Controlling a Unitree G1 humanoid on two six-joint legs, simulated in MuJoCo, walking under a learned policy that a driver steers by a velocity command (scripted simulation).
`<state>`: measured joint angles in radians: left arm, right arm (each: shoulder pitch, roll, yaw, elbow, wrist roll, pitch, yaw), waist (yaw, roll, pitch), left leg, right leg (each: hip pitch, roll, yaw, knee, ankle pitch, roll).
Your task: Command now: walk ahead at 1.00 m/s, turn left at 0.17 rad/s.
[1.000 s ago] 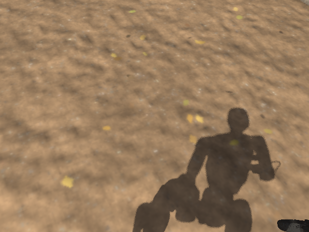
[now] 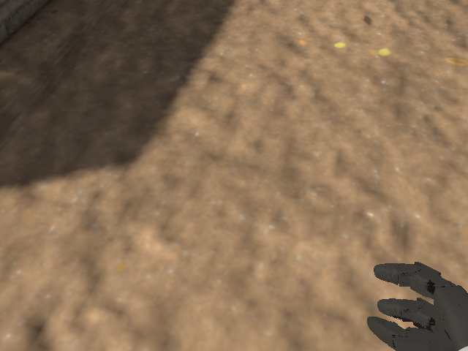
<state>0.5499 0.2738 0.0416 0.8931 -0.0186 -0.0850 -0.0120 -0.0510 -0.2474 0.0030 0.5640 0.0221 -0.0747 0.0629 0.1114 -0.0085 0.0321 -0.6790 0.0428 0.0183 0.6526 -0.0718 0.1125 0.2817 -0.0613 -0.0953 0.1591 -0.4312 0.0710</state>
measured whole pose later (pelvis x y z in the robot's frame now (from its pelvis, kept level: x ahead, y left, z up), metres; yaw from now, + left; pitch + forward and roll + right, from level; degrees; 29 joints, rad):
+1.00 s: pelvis +0.93 +0.07 +0.00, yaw -18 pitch +1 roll +0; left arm 0.42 0.32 0.08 0.74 -0.04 -0.01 0.03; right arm -0.05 -0.26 -0.01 0.64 -0.03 -0.10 0.01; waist 0.11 -0.03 0.07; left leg -0.56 0.02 -0.06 0.62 -0.10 -0.04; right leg -0.28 0.07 0.18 1.17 -0.59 0.04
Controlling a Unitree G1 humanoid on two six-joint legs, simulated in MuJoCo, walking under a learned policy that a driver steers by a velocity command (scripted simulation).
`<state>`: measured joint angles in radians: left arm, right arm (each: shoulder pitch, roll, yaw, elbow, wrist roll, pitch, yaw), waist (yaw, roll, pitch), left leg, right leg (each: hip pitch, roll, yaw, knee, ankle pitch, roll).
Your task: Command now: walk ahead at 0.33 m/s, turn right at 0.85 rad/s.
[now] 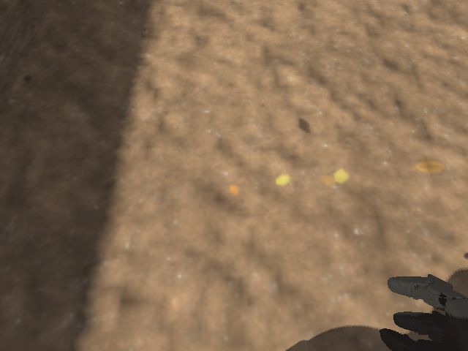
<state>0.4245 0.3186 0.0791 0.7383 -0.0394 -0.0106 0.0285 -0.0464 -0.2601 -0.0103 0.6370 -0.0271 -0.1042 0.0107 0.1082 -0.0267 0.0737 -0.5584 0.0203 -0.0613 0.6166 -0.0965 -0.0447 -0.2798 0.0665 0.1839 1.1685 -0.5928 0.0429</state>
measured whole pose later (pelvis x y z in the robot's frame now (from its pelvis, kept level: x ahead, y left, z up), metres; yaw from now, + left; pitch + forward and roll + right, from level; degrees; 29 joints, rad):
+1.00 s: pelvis +0.22 -0.01 +0.04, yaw -54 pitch +2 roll +0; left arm 0.25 0.34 0.07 0.56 -0.03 0.00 0.01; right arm 0.36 -0.31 -0.07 0.78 -0.01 -0.07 -0.01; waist -0.07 -0.02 -0.07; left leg -0.15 0.02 0.02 0.36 -0.26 0.01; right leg -0.70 -0.03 0.08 1.21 -0.19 0.03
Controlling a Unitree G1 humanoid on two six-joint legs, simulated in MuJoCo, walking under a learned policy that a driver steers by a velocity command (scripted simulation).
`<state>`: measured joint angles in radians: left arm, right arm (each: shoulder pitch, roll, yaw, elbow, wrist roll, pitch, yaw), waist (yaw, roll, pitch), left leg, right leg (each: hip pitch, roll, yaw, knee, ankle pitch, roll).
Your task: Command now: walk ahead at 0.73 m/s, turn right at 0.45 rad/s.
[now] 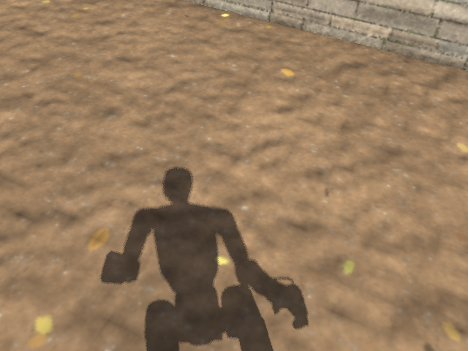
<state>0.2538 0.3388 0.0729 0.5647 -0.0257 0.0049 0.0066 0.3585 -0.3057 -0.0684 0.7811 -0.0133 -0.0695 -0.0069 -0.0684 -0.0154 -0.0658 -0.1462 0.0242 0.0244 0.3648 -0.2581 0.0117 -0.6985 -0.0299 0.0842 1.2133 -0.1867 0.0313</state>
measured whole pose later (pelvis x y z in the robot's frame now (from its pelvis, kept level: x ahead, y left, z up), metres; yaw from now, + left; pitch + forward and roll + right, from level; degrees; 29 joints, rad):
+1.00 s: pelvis +0.62 -0.01 -0.01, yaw +40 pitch +1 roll -1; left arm -0.06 0.28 0.03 0.54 0.01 -0.10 0.01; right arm 0.31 -0.30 -0.09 0.69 0.03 0.01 -0.03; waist -0.08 -0.02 0.10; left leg -0.22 -0.20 -0.21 0.49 -0.25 0.13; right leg -0.65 -0.01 0.22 0.68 -0.07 0.09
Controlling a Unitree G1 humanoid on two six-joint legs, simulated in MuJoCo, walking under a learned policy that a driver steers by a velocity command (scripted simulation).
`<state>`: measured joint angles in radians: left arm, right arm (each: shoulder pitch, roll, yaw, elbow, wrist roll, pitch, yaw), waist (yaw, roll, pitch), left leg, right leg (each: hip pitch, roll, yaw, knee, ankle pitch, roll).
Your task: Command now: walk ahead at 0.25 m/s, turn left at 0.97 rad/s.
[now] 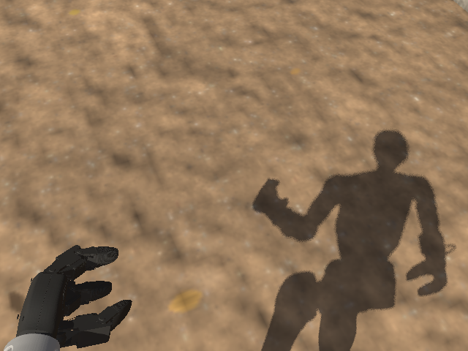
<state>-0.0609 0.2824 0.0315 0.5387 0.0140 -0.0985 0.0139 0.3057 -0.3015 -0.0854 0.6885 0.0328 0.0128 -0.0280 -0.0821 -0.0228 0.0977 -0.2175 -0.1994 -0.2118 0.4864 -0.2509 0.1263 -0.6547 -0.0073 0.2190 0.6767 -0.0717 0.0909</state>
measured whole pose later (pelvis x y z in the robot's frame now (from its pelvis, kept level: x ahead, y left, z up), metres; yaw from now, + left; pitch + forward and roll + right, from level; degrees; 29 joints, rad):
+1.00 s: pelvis +0.17 -0.02 +0.00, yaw +39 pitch +2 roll +0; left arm 0.19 0.29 0.06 0.76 -0.03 -0.06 -0.03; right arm 0.25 -0.28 -0.04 0.69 0.02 -0.01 0.00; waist -0.01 0.01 -0.05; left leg -0.26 -0.02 -0.05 0.56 -0.35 0.05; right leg -0.23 -0.01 -0.06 0.50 -0.33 -0.05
